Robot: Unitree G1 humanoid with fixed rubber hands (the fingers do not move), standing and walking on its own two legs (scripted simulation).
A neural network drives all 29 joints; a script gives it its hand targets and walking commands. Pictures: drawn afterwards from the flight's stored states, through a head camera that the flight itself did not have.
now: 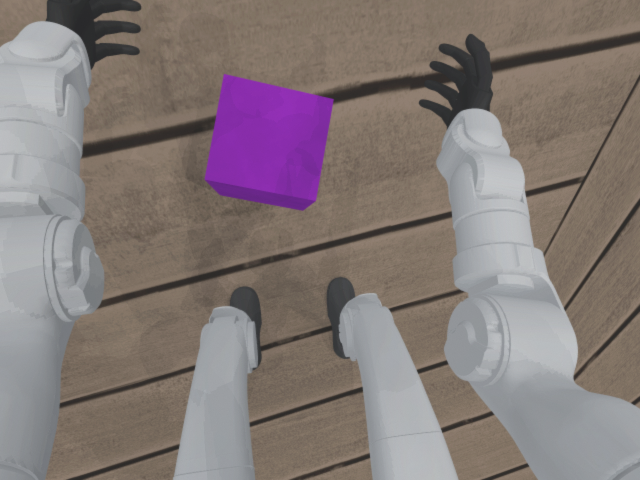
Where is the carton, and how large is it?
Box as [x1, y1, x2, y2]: [205, 74, 333, 210]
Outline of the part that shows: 224,74 205,174 205,180 219,194 296,209 304,209 312,203 316,197 333,99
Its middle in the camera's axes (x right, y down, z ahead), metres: -0.11 -0.19 +0.85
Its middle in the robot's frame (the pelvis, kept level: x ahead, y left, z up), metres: +0.54 +0.00 -0.53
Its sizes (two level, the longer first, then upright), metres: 0.210 0.200 0.250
